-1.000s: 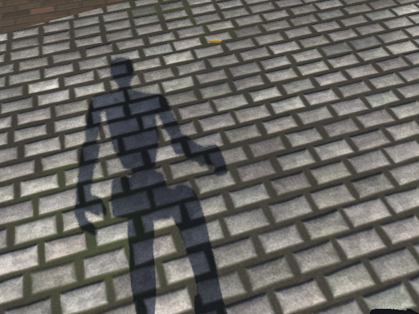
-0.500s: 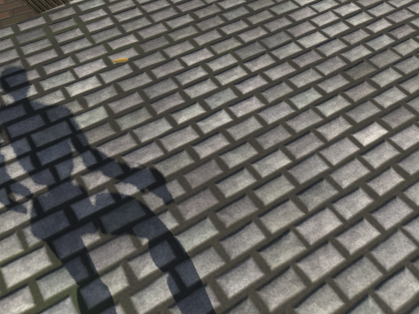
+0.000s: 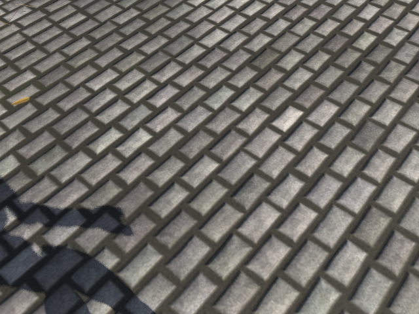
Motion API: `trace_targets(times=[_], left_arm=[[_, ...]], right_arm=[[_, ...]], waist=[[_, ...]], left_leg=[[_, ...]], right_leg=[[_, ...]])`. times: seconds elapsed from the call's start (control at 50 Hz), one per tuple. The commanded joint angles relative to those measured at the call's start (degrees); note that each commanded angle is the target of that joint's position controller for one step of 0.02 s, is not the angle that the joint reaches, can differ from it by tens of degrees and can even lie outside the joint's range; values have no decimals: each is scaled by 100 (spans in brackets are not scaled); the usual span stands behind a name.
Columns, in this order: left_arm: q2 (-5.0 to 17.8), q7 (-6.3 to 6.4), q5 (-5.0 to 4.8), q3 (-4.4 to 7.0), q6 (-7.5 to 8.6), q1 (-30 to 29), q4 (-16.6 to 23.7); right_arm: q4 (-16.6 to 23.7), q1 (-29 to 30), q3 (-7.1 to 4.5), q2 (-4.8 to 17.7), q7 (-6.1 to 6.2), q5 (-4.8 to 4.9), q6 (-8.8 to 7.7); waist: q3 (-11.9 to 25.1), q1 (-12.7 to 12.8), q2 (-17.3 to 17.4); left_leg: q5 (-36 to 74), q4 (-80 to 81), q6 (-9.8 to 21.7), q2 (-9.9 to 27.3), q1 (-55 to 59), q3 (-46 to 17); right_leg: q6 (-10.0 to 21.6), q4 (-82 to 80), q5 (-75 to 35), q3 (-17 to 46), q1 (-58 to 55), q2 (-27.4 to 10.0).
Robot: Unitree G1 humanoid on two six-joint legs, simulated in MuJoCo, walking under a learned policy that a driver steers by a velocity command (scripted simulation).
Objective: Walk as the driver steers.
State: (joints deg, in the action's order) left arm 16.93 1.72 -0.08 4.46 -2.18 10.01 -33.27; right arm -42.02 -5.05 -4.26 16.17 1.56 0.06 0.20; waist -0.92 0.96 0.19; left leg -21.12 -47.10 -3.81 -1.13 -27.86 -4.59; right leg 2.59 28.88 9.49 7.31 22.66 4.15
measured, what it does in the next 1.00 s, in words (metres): steps on the spot: left foot, then right foot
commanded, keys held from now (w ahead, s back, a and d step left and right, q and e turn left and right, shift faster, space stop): e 0.04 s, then no key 0.82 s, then w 0.14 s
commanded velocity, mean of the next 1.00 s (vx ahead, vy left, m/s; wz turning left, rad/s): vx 0.02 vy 0.00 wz -0.16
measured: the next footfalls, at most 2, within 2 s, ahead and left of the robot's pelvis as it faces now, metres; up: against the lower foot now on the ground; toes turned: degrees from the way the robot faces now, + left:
left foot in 0.12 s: +0.06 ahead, +0.14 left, +0.00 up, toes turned -8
right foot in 0.44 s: +0.00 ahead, -0.12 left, +0.00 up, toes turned -4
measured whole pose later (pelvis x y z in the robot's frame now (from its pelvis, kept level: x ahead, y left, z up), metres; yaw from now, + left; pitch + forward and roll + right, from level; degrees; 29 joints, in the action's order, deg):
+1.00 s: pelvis +0.00 +0.00 -0.01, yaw -7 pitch -1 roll +0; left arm 11.9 1.1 -0.3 2.3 0.0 16.3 -41.5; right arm -50.8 -14.8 -3.1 14.3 1.4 0.8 -1.5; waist 0.2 -0.4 0.0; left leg -23.9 -39.9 0.1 1.4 -17.1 -0.3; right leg 1.6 33.1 21.0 2.5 11.7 1.4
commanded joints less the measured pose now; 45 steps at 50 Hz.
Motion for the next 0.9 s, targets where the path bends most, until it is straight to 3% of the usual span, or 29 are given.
trace_targets(times=[0.02, 0.08, 0.1, 0.12, 0.14, 0.16, 0.18, 0.2, 0.22, 0.28, 0.32, 0.36, 0.4, 0.42, 0.44, 0.46, 0.48, 0.5, 0.58, 0.86, 0.9], left_arm=[[959, -5, -17, 300, 26, -128, 440], [869, -11, -86, 259, -24, -307, 468], [759, 4, -94, 227, -31, -191, 440], [473, 6, -20, 144, -23, 14, 437], [513, 1, -51, 160, 44, -51, 620], [941, 6, 50, 292, 110, -77, 509], [1082, -20, -9, 369, 109, 20, 364], [947, -5, -15, 355, 60, 184, 181], [806, 11, 12, 316, 18, 223, 131], [309, -20, -26, 123, 0, 80, 128], [64, -55, -1, -9, 21, -182, 193], [159, -77, -54, 8, 35, -239, 188], [207, -87, -53, 40, 53, 83, -3], [307, -76, 9, 42, 59, 116, -13], [589, -27, 71, 75, 58, 195, 55], [824, -19, 130, 124, 54, 66, -42], [409, -83, 130, 50, 82, -33, 7], [204, -119, 164, -12, 115, -66, -5], [204, -95, 129, -36, 224, 51, -87], [23, -75, 96, -85, 282, 203, -304], [130, -49, 66, -37, 240, 395, -417]], right_arm=[[385, -5, -124, 473, -62, 31, -114], [285, -414, -145, 465, -151, 23, -192], [246, -547, -180, 559, -162, -26, -200], [308, -648, -251, 912, -139, -156, -184], [271, -515, -320, 1274, -130, -289, -144], [474, -293, -260, 981, -105, -305, -182], [534, -64, -211, 821, -58, -224, -183], [564, 129, -176, 715, -37, -129, -177], [556, 171, -135, 611, -26, -34, -179], [469, 21, -33, 402, -10, -52, -109], [410, -104, -46, 479, -11, -55, -53], [323, -397, -92, 684, -27, -28, -3], [289, -422, -55, 643, -40, 66, 5], [215, -635, -20, 560, -55, 76, -49], [228, -721, 32, 451, -94, -35, -138], [226, -932, 83, 250, -141, -133, -238], [210, -610, 94, 338, -138, -190, -260], [208, -380, 67, 423, -141, -169, -250], [127, -404, 58, 352, -78, -107, -157], [-445, -671, 31, 325, 19, -61, -140], [-575, -787, 33, 289, 39, -29, -121]], waist=[[838, 5, -984], [863, -209, -999], [869, -229, -852], [896, -112, 40], [468, 89, 1699], [438, -80, 1366], [391, 25, 953], [329, 126, 699], [287, 96, 675], [399, 18, 768], [527, -154, 1036], [538, -300, 1197], [465, -114, 1040], [474, -133, 885], [672, -218, 348], [714, -564, -725], [677, -313, -751], [483, -219, -587], [82, -198, -534], [91, -198, -104], [144, -139, -271]], left_leg=[[-38, 566, 62, -104, 241, -4], [631, 1877, 266, -101, 1024, 180], [1116, 2341, 400, 126, 1551, 89], [1395, 2711, 779, 1186, 2066, -890], [2107, 3079, 1726, 2139, 1769, -2256], [2166, 3154, 2156, 2422, 1491, -2533], [2141, 3039, 1996, 2142, 1452, -2046], [2079, 2917, 1717, 1764, 1471, -1542], [2226, 2841, 1613, 1617, 1599, -1313], [2722, 2714, 1529, 1216, 1769, -612], [2762, 2605, 1490, 1110, 1863, -418], [2762, 2507, 1583, 1230, 1952, -595], [2693, 2332, 1434, 1176, 1783, -599], [2497, 2322, 1180, 1122, 1548, -607], [2047, 2071, 813, 939, 1167, -405], [1108, 2073, 455, 439, 1105, 170], [887, 2032, 226, 389, 1506, 279], [985, 1992, 152, 347, 1515, 309], [1171, 1962, 230, 364, 1476, 291], [1343, 1979, 137, 409, 1629, 267], [303, 1690, 173, 148, 1473, 577]], right_leg=[[1024, -755, -548, 1889, -924, -1358], [784, -440, -594, 1904, -826, -1167], [553, -229, -244, 1743, -535, -964], [193, 694, 902, 1189, 102, -482], [-137, 1621, 2378, 85, 1033, 386], [-377, 2976, 2646, 310, 1040, 127], [-447, 3585, 2313, 359, 1078, 117], [-553, 3803, 2031, 331, 1052, 82], [-636, 3939, 1771, 343, 1153, 65], [-792, 3061, 1479, -43, 729, -95], [-814, 1826, 1600, -415, 112, -335], [-790, 922, 1611, -639, -306, -320], [-614, -645, 378, -759, -1018, -258], [-464, -1030, -200, -504, -1501, -390], [-272, -802, -1349, 57, -2093, -921], [89, -362, -1351, 284, -1821, -1185], [244, -458, -547, 293, -1296, -1116], [157, -522, -53, 225, -1129, -983], [-38, -531, 125, 119, -773, -824], [-24, -441, -24, -14, -818, -656], [105, -625, 1465, 43, -856, -610]])
Velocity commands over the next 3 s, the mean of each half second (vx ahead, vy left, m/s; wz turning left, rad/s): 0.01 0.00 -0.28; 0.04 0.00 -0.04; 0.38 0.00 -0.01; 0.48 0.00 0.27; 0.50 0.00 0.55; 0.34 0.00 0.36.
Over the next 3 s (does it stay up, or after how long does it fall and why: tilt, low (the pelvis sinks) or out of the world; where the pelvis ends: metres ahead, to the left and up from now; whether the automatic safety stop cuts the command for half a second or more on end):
stays up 0.98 0.06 0.01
